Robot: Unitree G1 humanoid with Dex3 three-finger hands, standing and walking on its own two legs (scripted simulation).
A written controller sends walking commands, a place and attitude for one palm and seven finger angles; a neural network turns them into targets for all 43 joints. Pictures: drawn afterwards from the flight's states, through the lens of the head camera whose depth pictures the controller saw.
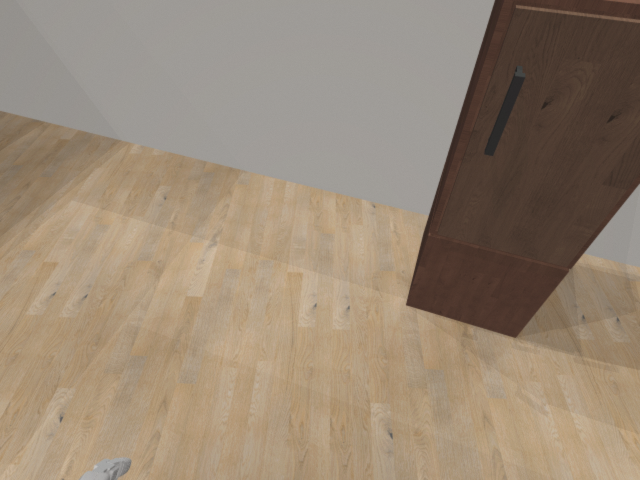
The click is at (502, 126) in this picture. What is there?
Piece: cupboard door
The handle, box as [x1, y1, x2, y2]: [484, 66, 524, 155]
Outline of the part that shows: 522,66 516,67 515,73 492,132 488,139 485,148 485,154 493,154 524,79 524,73 521,72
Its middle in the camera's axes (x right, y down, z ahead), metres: +0.38 -0.26 +0.80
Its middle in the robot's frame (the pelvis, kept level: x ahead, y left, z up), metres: +0.79 -0.34 +0.07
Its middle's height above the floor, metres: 0.84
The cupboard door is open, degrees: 0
